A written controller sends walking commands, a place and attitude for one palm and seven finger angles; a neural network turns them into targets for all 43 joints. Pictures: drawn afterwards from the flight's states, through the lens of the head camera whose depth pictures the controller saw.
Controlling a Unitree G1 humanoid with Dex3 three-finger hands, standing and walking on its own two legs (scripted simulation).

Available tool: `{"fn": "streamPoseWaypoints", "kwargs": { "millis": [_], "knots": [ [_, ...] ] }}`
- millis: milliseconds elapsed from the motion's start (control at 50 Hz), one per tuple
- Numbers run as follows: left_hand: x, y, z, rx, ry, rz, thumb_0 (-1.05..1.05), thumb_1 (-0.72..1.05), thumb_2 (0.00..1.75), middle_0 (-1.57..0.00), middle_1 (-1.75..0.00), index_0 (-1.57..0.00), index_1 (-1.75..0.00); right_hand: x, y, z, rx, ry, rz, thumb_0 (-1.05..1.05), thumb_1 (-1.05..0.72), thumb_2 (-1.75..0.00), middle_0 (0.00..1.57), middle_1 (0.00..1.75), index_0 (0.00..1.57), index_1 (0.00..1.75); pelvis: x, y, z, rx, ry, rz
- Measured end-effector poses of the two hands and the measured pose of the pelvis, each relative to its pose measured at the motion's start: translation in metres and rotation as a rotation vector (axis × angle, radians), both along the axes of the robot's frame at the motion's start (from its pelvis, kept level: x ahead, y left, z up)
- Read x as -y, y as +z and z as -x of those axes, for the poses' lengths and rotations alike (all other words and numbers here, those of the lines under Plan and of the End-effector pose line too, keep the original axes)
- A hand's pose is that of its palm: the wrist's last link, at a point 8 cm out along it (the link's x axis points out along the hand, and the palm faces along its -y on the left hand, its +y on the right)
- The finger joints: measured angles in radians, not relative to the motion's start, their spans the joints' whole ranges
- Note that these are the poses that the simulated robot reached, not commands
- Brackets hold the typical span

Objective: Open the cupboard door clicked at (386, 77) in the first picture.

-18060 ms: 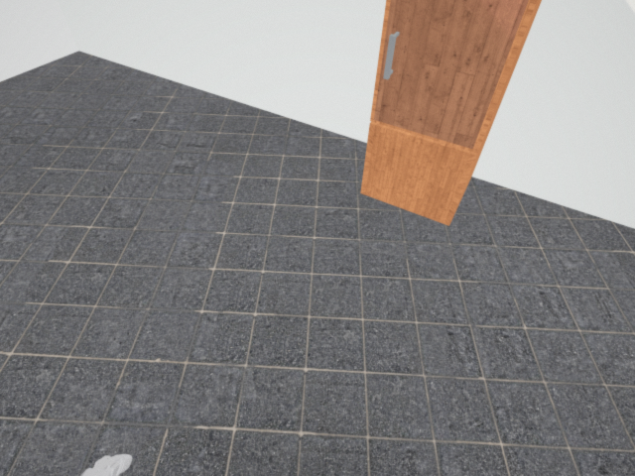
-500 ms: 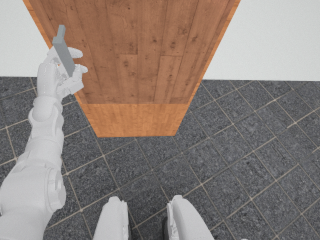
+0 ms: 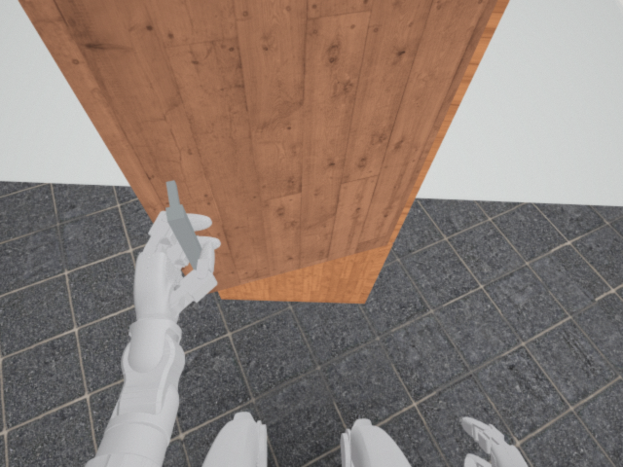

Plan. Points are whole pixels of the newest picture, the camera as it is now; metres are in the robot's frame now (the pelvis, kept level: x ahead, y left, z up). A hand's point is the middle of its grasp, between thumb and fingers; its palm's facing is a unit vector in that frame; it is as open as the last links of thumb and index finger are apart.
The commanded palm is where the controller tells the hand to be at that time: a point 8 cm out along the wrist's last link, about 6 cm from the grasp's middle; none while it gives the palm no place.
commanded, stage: pull the door open along its arc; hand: left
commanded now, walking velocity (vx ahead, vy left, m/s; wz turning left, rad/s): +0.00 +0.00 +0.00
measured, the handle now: (188, 231) +0.41 +0.17 +0.02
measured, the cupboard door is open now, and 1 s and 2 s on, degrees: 19 41 43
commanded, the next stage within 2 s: open thumb and fingers to let go in 0.52 s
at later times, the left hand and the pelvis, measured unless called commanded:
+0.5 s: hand (268, 347) +0.26 +0.05 +0.02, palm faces +0.38 -0.92 +0.01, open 5.7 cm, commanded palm +0.19 +0.09 +0.02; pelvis +0.00 -0.04 +0.00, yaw +4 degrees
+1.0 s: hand (279, 352) +0.26 +0.04 +0.01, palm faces +0.37 -0.93 -0.01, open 9.5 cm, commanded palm +0.20 +0.09 +0.02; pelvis +0.00 -0.05 -0.01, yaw +5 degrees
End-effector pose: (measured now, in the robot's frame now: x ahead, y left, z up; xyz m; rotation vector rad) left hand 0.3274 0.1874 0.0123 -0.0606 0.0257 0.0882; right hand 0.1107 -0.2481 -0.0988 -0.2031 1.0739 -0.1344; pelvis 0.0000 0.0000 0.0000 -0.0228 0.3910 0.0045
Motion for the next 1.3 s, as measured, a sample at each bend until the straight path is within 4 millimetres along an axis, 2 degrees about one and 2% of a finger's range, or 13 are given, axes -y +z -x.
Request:
{"fn": "streamPoseWaypoints", "kwargs": {
  "millis": [120, 220, 360, 580, 660, 760, 880, 1140, 1300],
  "knots": [
    [0.024, 0.0, 0.031, 0.013, 0.174, 0.01, 0.01, 0.72, 0.79, -0.33, -1.31, -0.36, -1.29, -0.009, 0.001, -0.045, 0.102, 0.102, -0.022, 0.0, -0.9, -0.89, 0.2, 0.3, 0.2, 0.3, 0.008, -0.004, 0.001, 0.01, 0.015, -0.011],
    [0.043, 0.001, 0.051, 0.006, 0.277, -0.008, 0.01, 0.73, 0.8, -0.33, -1.3, -0.35, -1.3, -0.019, -0.002, -0.065, 0.147, 0.16, -0.057, 0.0, -0.9, -0.89, 0.2, 0.3, 0.2, 0.3, 0.016, -0.007, 0.002, 0.019, 0.03, -0.018],
    [0.067, 0.005, 0.079, -0.038, 0.324, -0.04, 0.01, 0.74, 0.8, -0.31, -1.29, -0.36, -1.33, -0.022, -0.001, -0.069, 0.169, 0.189, -0.087, 0.0, -0.9, -0.89, 0.2, 0.3, 0.21, 0.3, 0.029, -0.003, 0.0, 0.041, 0.048, -0.026],
    [0.102, 0.009, 0.12, -0.081, 0.257, -0.051, 0.02, 0.73, 0.78, -0.28, -1.31, -0.38, -1.35, -0.004, 0.003, -0.072, 0.236, 0.194, -0.068, 0.01, -0.9, -0.89, 0.2, 0.3, 0.21, 0.3, 0.043, -0.002, -0.004, 0.051, 0.062, -0.04],
    [0.107, 0.008, 0.123, -0.067, 0.256, -0.06, 0.01, 0.72, 0.78, -0.3, -1.31, -0.39, -1.35, 0.001, 0.001, -0.079, 0.27, 0.204, -0.057, 0.01, -0.9, -0.89, 0.2, 0.3, 0.21, 0.3, 0.047, -0.006, -0.002, 0.05, 0.069, -0.041],
    [0.105, 0.001, 0.113, -0.046, 0.296, -0.061, 0.01, 0.69, 0.79, -0.34, -1.32, -0.39, -1.34, 0.004, -0.007, -0.084, 0.281, 0.215, -0.05, 0.01, -0.9, -0.89, 0.2, 0.3, 0.2, 0.3, 0.05, -0.014, 0.003, 0.039, 0.075, -0.043],
    [0.103, 0.003, 0.11, -0.062, 0.301, -0.056, 0.01, 0.48, 0.71, -0.36, -1.3, -0.39, -1.31, 0.0, -0.009, -0.08, 0.265, 0.209, -0.067, 0.01, -0.9, -0.89, 0.2, 0.3, 0.2, 0.3, 0.051, -0.013, 0.004, 0.04, 0.078, -0.048],
    [0.097, 0.004, 0.117, -0.078, 0.282, -0.046, 0.0, -0.26, 0.4, -0.32, -1.21, -0.34, -1.21, -0.002, -0.005, -0.064, 0.242, 0.186, -0.051, 0.01, -0.9, -0.89, 0.2, 0.3, 0.21, 0.3, 0.042, -0.01, 0.004, 0.047, 0.069, -0.037],
    [0.093, 0.002, 0.12, -0.066, 0.262, -0.046, -0.01, -0.45, 0.32, -0.27, -0.98, -0.3, -0.98, -0.01, -0.003, -0.066, 0.269, 0.197, -0.041, 0.01, -0.9, -0.89, 0.2, 0.3, 0.2, 0.3, 0.034, -0.012, 0.009, 0.051, 0.068, -0.025]
  ]
}}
